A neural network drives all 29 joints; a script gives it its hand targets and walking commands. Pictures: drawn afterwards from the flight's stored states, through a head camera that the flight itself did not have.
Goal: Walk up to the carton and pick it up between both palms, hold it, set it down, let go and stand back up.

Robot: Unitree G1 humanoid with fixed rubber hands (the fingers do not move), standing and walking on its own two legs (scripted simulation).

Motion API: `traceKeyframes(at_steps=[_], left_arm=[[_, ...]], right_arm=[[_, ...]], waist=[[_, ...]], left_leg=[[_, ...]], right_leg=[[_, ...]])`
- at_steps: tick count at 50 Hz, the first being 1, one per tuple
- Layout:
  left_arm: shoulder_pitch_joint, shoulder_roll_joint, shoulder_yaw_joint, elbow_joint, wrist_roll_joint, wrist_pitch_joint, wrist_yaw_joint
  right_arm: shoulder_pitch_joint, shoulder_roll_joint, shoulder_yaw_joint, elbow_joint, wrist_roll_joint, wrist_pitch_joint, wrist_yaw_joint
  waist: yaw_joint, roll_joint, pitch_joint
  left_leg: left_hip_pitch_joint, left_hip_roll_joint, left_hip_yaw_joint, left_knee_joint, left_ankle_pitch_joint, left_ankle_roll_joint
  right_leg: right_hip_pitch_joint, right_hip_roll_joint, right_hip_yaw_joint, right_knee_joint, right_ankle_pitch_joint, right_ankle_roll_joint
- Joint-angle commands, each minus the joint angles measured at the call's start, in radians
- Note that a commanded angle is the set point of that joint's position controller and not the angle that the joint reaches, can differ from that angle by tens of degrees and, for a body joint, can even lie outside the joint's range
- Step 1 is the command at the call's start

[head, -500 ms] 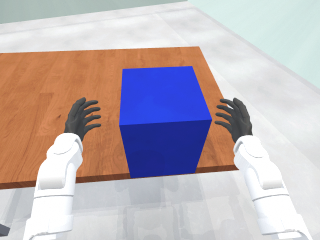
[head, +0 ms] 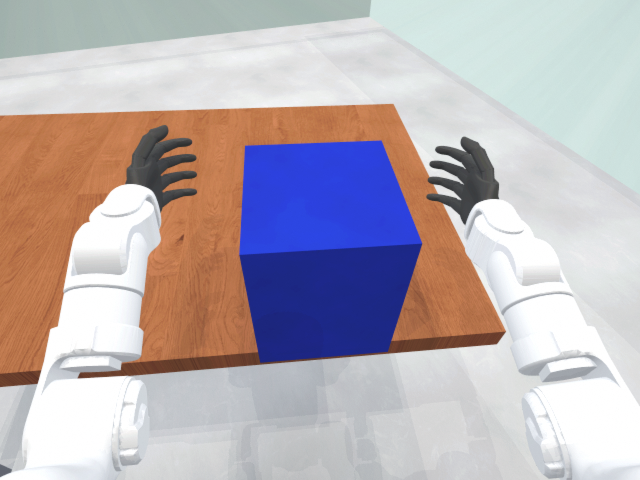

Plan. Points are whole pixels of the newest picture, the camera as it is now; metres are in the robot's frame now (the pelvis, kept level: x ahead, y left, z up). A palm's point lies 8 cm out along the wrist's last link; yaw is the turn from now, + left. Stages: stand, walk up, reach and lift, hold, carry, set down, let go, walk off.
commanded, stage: reach and lift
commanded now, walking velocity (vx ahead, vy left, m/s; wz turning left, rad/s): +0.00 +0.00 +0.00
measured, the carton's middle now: (319, 253) +0.43 +0.00 +0.04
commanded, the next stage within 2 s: none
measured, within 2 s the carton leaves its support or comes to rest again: neither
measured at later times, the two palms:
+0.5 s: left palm (166, 154) +0.44 +0.19 +0.21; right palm (484, 166) +0.43 -0.19 +0.20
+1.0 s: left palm (191, 221) +0.43 +0.18 +0.11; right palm (444, 226) +0.42 -0.17 +0.11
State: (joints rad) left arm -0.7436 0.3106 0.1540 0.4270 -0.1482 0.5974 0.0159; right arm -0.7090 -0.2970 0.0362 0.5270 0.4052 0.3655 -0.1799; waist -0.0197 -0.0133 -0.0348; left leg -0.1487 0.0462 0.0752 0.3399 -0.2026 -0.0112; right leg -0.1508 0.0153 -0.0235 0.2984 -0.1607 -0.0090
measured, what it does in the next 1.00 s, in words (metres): stands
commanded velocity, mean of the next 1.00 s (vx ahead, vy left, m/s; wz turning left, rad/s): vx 0.00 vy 0.00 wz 0.00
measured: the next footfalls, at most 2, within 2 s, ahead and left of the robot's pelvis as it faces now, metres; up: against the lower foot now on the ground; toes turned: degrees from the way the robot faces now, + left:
none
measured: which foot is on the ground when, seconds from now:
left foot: down 0.00-1.00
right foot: down 0.00-1.00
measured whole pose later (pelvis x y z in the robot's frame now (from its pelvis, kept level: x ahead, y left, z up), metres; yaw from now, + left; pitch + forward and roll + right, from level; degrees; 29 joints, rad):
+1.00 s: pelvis -0.01 +0.00 -0.01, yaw +2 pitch +11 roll -1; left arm -1.03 0.23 0.05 1.35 -0.13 -0.08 0.05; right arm -0.95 -0.18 0.01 1.23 0.27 -0.04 -0.16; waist -0.04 -0.01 -0.16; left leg -0.43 0.05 0.04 0.46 -0.21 -0.02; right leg -0.41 0.02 -0.06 0.39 -0.17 -0.01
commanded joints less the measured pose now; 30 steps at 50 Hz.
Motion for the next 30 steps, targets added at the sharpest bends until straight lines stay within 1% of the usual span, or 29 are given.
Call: traceKeyframes(at_steps=[1,4,6,9,10,11,12,13,14,16,18,20,23,26,28,30], left_arm=[[-0.43,0.146,0.002,-0.01,-0.005,-0.06,0.005],[-0.507,0.153,-0.02,0.039,-0.014,-0.082,0.011],[-0.547,0.159,-0.03,0.082,-0.017,-0.095,0.012],[-0.613,0.168,-0.054,0.166,-0.031,-0.118,0.015],[-0.552,0.091,-0.079,0.223,-0.013,-0.108,0.015],[-0.583,0.109,-0.062,0.194,-0.006,-0.116,0.012],[-0.597,0.117,-0.079,0.23,-0.01,-0.118,0.009],[-0.625,0.133,-0.081,0.231,-0.02,-0.128,0.009],[-0.654,0.151,-0.082,0.25,-0.025,-0.137,0.011],[-0.697,0.173,-0.079,0.284,-0.031,-0.159,0.02],[-0.713,0.182,-0.08,0.334,-0.032,-0.183,0.027],[-0.706,0.181,-0.084,0.396,-0.032,-0.212,0.029],[-0.674,0.165,-0.093,0.484,-0.027,-0.269,0.026],[-0.63,0.134,-0.102,0.545,-0.016,-0.341,0.018],[-0.604,0.113,-0.106,0.564,-0.007,-0.397,0.014],[-0.615,0.102,-0.11,0.56,-0.006,-0.453,0.015]], right_arm=[[-0.475,-0.127,-0.03,-0.001,0.013,-0.033,0.012],[-0.542,-0.146,-0.026,0.079,0.024,-0.043,0.021],[-0.58,-0.155,-0.025,0.122,0.026,-0.051,0.024],[-0.648,-0.16,-0.02,0.205,0.026,-0.058,0.026],[-0.591,-0.174,-0.047,0.307,-0.012,-0.056,0.023],[-0.615,-0.173,-0.043,0.3,-0.012,-0.064,0.024],[-0.635,-0.183,-0.039,0.31,-0.004,-0.066,0.024],[-0.664,-0.179,-0.034,0.308,0.006,-0.072,0.026],[-0.697,-0.18,-0.03,0.312,0.013,-0.076,0.03],[-0.744,-0.174,-0.016,0.327,0.023,-0.083,0.037],[-0.768,-0.162,0.003,0.353,0.033,-0.089,0.043],[-0.768,-0.147,0.024,0.388,0.041,-0.097,0.046],[-0.734,-0.12,0.048,0.437,0.043,-0.115,0.045],[-0.68,-0.089,0.052,0.462,0.025,-0.15,0.039],[-0.645,-0.069,0.043,0.461,0.003,-0.186,0.033],[-0.638,-0.056,0.017,0.439,-0.028,-0.225,0.029]], waist=[[0.009,0.011,-0.346],[0.003,0.043,-0.384],[-0.002,0.049,-0.402],[-0.003,0.048,-0.401],[-0.096,0.066,-0.344],[-0.06,0.061,-0.37],[-0.076,0.061,-0.37],[-0.063,0.054,-0.389],[-0.058,0.052,-0.408],[-0.033,0.045,-0.433],[-0.01,0.039,-0.442],[0.005,0.027,-0.439],[0.012,0.009,-0.422],[0.006,0.004,-0.405],[0.002,0.011,-0.404],[-0.002,0.027,-0.418]], left_leg=[[0.102,-0.048,-0.023,0.008,0.273,-0.003],[0.122,-0.046,-0.028,0.021,0.298,-0.013],[0.126,-0.049,-0.028,0.029,0.308,-0.015],[0.114,-0.047,-0.033,0.029,0.292,-0.016],[0.142,-0.034,-0.052,0.029,0.345,-0.015],[0.143,-0.045,-0.057,0.036,0.362,-0.02],[0.147,-0.041,-0.054,0.037,0.363,-0.023],[0.141,-0.045,-0.055,0.041,0.365,-0.023],[0.136,-0.046,-0.054,0.042,0.362,-0.021],[0.122,-0.047,-0.053,0.043,0.349,-0.016],[0.103,-0.046,-0.052,0.039,0.331,-0.01],[0.082,-0.046,-0.051,0.033,0.31,-0.003],[0.056,-0.048,-0.05,0.021,0.284,0.007],[0.048,-0.048,-0.049,0.016,0.278,0.006],[0.045,-0.048,-0.047,0.02,0.284,-0.001],[0.042,-0.048,-0.046,0.031,0.286,-0.012]], right_leg=[[0.124,0.039,0.005,0.014,0.311,0.03],[0.11,0.04,0.001,0.012,0.311,0.025],[0.113,0.039,0.001,0.011,0.329,0.025],[0.101,0.037,-0.003,0.008,0.315,0.024],[0.069,0.043,0.009,-0.008,0.409,0.026],[0.083,0.045,-0.002,-0.012,0.404,0.026],[0.074,0.045,0.002,-0.01,0.423,0.025],[0.075,0.047,-0.004,-0.008,0.418,0.029],[0.07,0.047,-0.007,-0.006,0.411,0.032],[0.061,0.046,-0.011,-0.003,0.384,0.037],[0.056,0.043,-0.007,-0.001,0.359,0.038],[0.059,0.038,0.001,0.0,0.34,0.039],[0.063,0.029,0.014,-0.004,0.315,0.041],[0.056,0.024,0.021,-0.009,0.289,0.037],[0.043,0.022,0.021,-0.01,0.272,0.031],[0.014,0.022,0.016,-0.007,0.249,0.025]])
